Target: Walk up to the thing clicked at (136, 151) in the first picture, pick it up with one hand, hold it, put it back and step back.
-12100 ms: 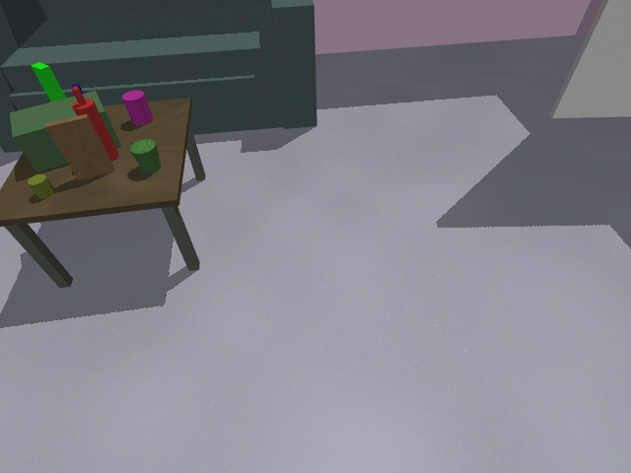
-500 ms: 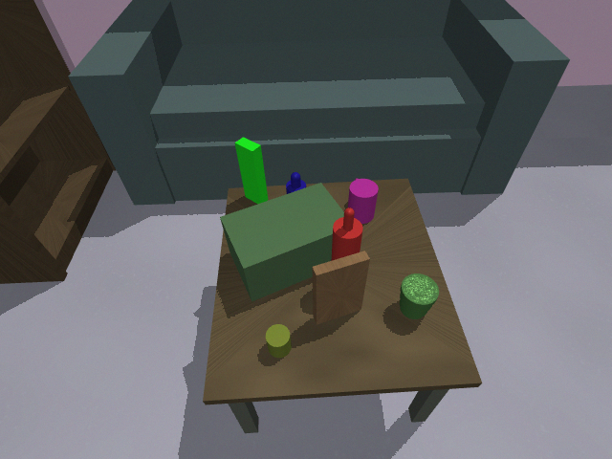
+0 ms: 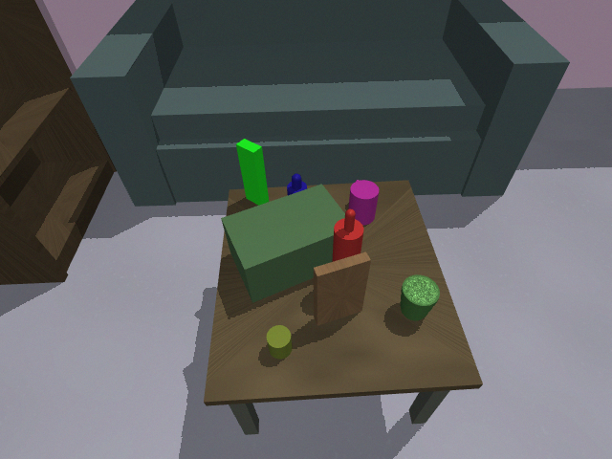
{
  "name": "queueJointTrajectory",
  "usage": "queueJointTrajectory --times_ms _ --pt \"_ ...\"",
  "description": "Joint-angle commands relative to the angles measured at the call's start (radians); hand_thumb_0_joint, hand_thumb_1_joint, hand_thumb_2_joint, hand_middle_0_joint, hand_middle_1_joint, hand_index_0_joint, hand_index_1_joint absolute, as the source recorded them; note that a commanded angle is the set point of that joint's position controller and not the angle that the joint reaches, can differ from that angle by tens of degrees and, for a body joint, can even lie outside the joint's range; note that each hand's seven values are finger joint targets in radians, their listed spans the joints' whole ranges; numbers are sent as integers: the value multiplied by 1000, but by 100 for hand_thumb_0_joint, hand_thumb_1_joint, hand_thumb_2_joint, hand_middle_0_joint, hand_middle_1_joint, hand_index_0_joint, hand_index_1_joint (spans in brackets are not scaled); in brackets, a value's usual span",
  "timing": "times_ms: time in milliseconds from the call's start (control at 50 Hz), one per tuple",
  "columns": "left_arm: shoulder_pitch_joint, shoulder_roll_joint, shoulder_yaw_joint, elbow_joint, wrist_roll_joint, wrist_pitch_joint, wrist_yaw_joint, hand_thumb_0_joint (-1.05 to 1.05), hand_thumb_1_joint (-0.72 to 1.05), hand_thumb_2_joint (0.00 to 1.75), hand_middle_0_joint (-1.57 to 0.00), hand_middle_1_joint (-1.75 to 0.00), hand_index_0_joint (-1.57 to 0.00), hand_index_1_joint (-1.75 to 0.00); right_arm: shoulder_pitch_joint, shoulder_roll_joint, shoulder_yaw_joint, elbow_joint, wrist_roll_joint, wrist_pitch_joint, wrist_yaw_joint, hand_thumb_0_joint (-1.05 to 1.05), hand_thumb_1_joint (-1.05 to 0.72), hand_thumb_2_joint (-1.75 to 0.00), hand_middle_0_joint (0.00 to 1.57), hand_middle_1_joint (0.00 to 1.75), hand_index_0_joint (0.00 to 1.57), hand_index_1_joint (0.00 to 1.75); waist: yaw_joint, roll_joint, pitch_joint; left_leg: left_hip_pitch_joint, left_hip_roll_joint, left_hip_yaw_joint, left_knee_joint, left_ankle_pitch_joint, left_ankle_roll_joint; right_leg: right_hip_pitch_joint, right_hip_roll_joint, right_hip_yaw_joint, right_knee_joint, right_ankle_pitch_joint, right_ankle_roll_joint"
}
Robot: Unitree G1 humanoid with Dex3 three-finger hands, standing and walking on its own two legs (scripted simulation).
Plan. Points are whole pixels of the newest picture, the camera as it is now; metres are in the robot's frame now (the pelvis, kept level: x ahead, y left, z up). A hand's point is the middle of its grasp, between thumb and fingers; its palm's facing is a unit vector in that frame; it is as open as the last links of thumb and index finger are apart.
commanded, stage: go down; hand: right
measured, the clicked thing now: (417, 300) +0.54 -0.24 -0.33
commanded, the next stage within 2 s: none
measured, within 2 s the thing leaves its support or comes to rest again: neither
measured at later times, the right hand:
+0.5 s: hand out of the picture +0.13 -0.27 -0.15, palm faces +0.02 +0.94 -0.33, open 15.9 cm
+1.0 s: hand out of the picture +0.14 -0.27 -0.15, palm faces +0.05 +0.94 -0.34, open 17.5 cm
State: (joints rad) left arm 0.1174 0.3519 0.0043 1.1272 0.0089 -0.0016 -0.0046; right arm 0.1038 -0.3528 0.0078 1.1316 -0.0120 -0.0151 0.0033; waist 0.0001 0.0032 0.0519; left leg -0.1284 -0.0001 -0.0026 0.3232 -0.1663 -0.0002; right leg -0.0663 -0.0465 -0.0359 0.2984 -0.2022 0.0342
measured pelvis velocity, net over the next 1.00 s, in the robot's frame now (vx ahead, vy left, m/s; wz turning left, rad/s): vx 0.01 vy -0.02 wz -0.06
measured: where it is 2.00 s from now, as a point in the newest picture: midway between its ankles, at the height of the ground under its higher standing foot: outside the picture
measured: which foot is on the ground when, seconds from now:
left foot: down 0.00-1.00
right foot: down 0.00-1.00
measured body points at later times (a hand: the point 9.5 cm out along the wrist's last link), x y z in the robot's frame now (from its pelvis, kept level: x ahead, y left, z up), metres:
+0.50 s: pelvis +0.00 -0.01 -0.02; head +0.05 -0.01 +0.43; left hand +0.13 +0.24 -0.13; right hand +0.13 -0.31 -0.13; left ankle +0.01 +0.12 -0.75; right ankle -0.03 -0.14 -0.75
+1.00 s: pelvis +0.01 -0.02 -0.05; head +0.05 -0.03 +0.40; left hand +0.18 +0.22 -0.13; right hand +0.13 -0.32 -0.13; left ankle +0.01 +0.12 -0.75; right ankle -0.03 -0.14 -0.75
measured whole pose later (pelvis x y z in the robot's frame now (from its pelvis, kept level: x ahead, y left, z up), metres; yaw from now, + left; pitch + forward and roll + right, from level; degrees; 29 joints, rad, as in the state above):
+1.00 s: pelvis +0.01 -0.02 -0.05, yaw -3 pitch +10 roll +3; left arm 0.24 0.24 -0.02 0.61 -0.03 -0.17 0.11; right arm 0.31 -0.34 -0.11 0.26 -0.04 0.47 0.05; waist 0.02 -0.03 -0.10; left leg -0.56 0.02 0.06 0.81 -0.42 -0.02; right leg -0.58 -0.04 0.05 0.89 -0.49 0.01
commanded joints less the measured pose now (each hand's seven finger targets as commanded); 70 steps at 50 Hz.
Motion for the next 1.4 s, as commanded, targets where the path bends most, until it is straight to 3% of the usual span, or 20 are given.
queueJointTrajectory --times_ms 0,20,40,80,120,140,160,200,300,440,620,740,840,1020,1120,1200,1220,1260,1300,1380 --pt "-21 213 39 -56 4 -23 13 0 82 82 -16 -22 -15 -22 -32 -214 -41 -62 4 -21 -14 0 -82 -82 12 22 12 22 6 5 -91 33 133 -95 -38 227 20 7 -103 76 -27 161 -45" --pt "-20 60 23 -345 -48 -79 30 0 90 90 -22 -30 -21 -30 -383 -69 -79 -413 39 -108 -22 0 -74 -74 4 14 4 14 97 -66 -6 -126 7 7 24 114 -11 -156 47 -23 58 72 -53" --pt "21 86 29 -295 -54 -80 38 0 91 93 -21 -31 -21 -32 -425 -124 -97 -341 15 -100 -23 0 -66 -66 3 6 3 6 55 -20 -50 -97 -2 17 38 77 -13 -149 44 -11 64 55 -52" --pt "81 115 67 -301 -48 -67 46 0 93 94 -21 -31 -20 -32 -232 -184 -152 -113 -16 -38 -11 0 -50 -50 3 7 3 7 46 37 -69 -140 5 23 67 17 -9 -200 53 -7 114 15 -58" --pt "118 113 88 -367 -36 -66 50 0 90 92 -21 -31 -20 -32 -243 -291 -239 -148 -71 -28 1 0 -34 -34 6 5 5 5 12 5 -213 -87 15 20 109 36 -6 -231 62 -10 163 54 -51" --pt "142 101 90 -388 -32 -67 51 0 90 92 -21 -30 -20 -31 -151 -275 -252 -160 -89 -21 10 0 -26 -26 7 5 6 5 -21 2 -291 -36 16 20 124 64 -2 -225 64 -13 168 93 -46" --pt "147 81 82 -387 -32 -69 51 0 90 90 -20 -30 -20 -30 -108 -223 -223 -146 -97 -1 23 0 -20 -18 8 4 6 4 -30 -2 -236 -48 16 23 119 55 -1 -251 69 -16 166 88 -44" --pt "107 82 78 -459 -36 -85 54 0 90 89 -20 -30 -20 -29 -57 -224 -247 -180 -103 54 28 0 -6 -11 9 4 7 4 -37 -52 -248 -41 10 35 122 70 6 -244 70 -13 161 104 -36" --pt "74 66 65 -526 -45 -103 65 0 90 89 -20 -29 -19 -30 -85 -147 -186 -350 -86 175 42 0 21 -7 7 4 6 4 -2 -19 -197 -111 -8 52 131 18 9 -272 51 5 175 49 -42" --pt "118 47 60 -541 -37 -144 84 0 89 89 -20 -29 -19 -30 -54 -167 -197 -549 -81 243 51 0 51 -5 4 6 4 6 20 -5 -251 -173 -6 56 216 77 0 -276 48 20 271 106 -49" --pt "105 41 52 -574 -33 -187 108 0 90 90 -19 -29 -19 -30 62 -162 -194 -784 -64 320 33 0 59 -3 3 6 4 6 22 -88 -309 -243 -10 68 324 102 4 -304 32 54 374 208 -28" --pt "87 37 43 -616 -38 -202 116 0 90 89 -19 -29 -19 -29 139 -152 -178 -891 -46 395 34 0 55 -3 4 6 4 6 27 -72 -297 -277 -10 76 357 84 0 -365 33 64 422 183 -29" --pt "99 35 40 -634 -37 -214 121 0 90 89 -19 -29 -19 -29 179 -166 -189 -969 -34 439 34 0 55 -3 5 5 5 5 28 -78 -328 -303 -12 78 399 121 0 -374 29 77 473 268 -25" --pt "93 23 30 -665 -34 -249 143 0 90 90 -19 -29 -19 -30 225 -168 -198 -1083 -28 483 30 0 55 -3 5 5 5 5 24 -93 -295 -363 -10 83 421 9 0 -456 37 80 488 82 -31" --pt "108 24 29 -669 -31 -267 157 0 90 90 -19 -29 -18 -29 235 -192 -226 -1141 -24 497 28 0 57 -4 4 6 4 6 24 -109 -337 -365 -10 86 442 33 1 -453 36 87 510 126 -29" --pt "106 31 35 -674 -29 -280 170 0 90 90 -19 -29 -19 -30 254 -190 -225 -1156 -22 505 31 0 57 -4 4 6 4 6 32 -89 -320 -378 -8 83 434 -3 -1 -477 42 82 512 47 -35" --pt "97 16 21 -676 -30 -281 170 0 90 89 -19 -29 -19 -29 272 -157 -200 -1128 -18 510 35 0 58 -4 4 6 4 6 29 -77 -287 -395 -10 88 430 -39 -1 -500 40 84 507 9 -37" --pt "104 35 37 -677 -30 -290 175 0 90 89 -19 -29 -19 -29 260 -213 -248 -1186 -18 509 30 0 59 -4 4 6 4 6 21 -113 -320 -383 -9 89 435 -33 2 -487 42 88 505 22 -32" --pt "94 26 27 -676 -30 -296 182 0 90 89 -19 -29 -19 -29 266 -172 -209 -1161 -18 515 35 0 57 -5 4 6 4 6 35 -66 -278 -406 -10 87 422 -73 -2 -504 41 82 505 -36 -38" --pt "100 23 22 -673 -29 -309 189 0 89 89 -19 -29 -19 -30 262 -189 -234 -1190 -11 515 32 0 58 -6 3 6 4 6 23 -88 -297 -406 -10 89 436 -66 0 -509 40 89 508 -23 -35"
